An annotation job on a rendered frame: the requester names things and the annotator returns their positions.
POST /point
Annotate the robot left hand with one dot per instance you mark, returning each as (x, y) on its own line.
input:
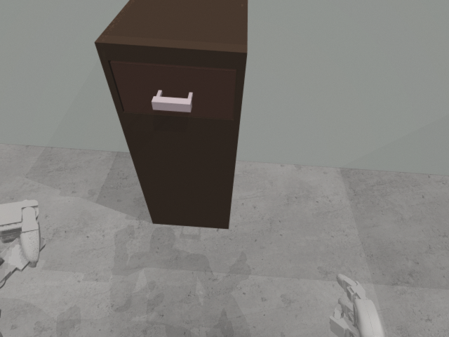
(18, 225)

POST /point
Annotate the cabinet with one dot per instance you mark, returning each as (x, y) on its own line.
(185, 164)

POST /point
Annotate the handle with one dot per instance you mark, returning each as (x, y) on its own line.
(172, 104)

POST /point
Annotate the drawer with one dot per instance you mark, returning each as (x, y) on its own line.
(212, 88)

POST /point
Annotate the robot right hand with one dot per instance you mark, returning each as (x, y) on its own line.
(364, 319)

